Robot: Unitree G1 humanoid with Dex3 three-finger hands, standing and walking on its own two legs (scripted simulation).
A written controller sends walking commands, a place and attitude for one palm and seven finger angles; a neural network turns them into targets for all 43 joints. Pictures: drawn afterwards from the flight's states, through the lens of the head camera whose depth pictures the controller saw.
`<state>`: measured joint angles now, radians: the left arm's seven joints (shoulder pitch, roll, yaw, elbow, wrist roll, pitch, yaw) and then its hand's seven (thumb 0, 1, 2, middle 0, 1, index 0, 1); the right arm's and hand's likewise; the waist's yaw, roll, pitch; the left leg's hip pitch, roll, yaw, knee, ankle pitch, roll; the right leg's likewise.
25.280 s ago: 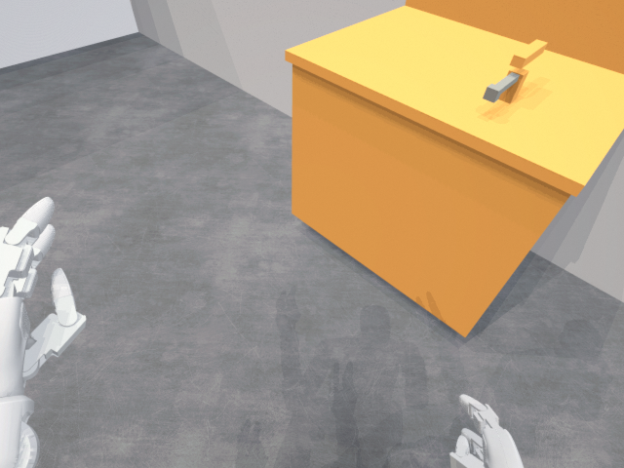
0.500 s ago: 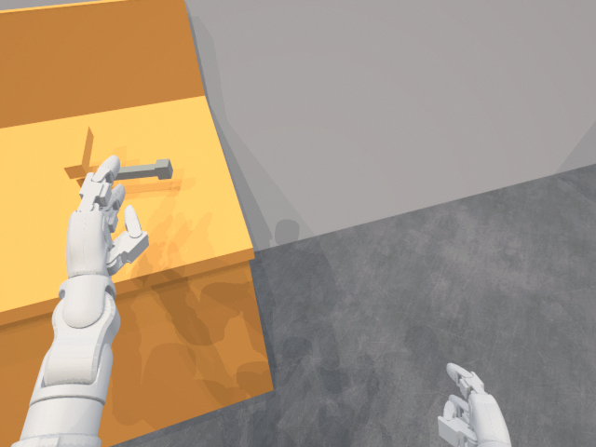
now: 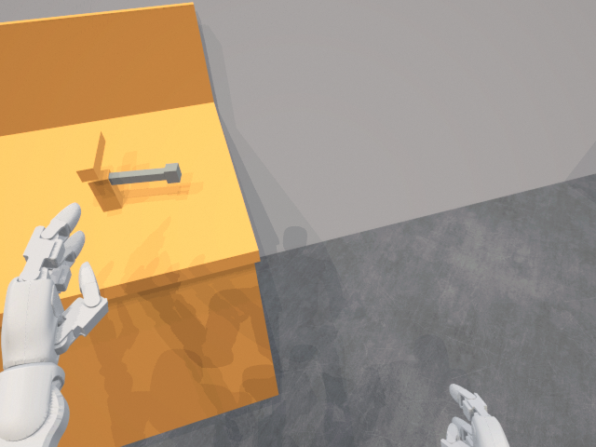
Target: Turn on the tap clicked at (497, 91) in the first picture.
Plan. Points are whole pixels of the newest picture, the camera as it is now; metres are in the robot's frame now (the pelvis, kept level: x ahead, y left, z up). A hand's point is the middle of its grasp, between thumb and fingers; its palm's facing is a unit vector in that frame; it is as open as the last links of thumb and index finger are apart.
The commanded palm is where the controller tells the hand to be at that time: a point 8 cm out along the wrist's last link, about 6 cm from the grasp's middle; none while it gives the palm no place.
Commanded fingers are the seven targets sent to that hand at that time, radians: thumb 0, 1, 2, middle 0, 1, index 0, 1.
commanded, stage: draw the hand back beside the body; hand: left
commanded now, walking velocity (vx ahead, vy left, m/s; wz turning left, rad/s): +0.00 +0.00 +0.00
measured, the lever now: (172, 173) +0.57 +0.31 +0.07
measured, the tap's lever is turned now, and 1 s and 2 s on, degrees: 80 80 80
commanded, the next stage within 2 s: step back with the hand held close in 0.32 s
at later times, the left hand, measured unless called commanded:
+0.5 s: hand (91, 314) +0.20 +0.24 +0.16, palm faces +0.43 -0.84 -0.34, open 7.4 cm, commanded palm +0.15 +0.28 +0.17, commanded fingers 0.00 0.90 0.90 -0.20 -0.30 -0.20 -0.30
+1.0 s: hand (44, 357) +0.16 +0.27 +0.15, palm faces +0.41 -0.82 -0.40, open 7.4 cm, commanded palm +0.10 +0.31 +0.17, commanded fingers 0.00 0.90 0.90 -0.20 -0.30 -0.20 -0.30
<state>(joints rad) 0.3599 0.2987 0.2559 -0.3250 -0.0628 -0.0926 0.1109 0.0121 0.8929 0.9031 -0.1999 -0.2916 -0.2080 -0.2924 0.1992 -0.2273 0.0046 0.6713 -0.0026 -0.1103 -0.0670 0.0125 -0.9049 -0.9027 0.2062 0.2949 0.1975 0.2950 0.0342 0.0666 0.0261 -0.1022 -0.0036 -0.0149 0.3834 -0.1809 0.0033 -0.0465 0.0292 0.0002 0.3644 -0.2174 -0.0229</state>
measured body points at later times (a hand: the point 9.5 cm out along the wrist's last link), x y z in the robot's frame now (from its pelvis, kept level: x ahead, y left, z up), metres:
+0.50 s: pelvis +0.00 +0.00 +0.00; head -0.03 -0.03 +0.45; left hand +0.17 +0.28 +0.18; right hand +0.19 -0.22 -0.08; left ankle +0.03 +0.12 -0.75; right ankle +0.00 -0.10 -0.75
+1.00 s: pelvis -0.05 +0.02 -0.01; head -0.05 +0.02 +0.44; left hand +0.13 +0.31 +0.17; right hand +0.13 -0.22 -0.09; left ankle +0.02 +0.12 -0.75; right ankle +0.00 -0.10 -0.75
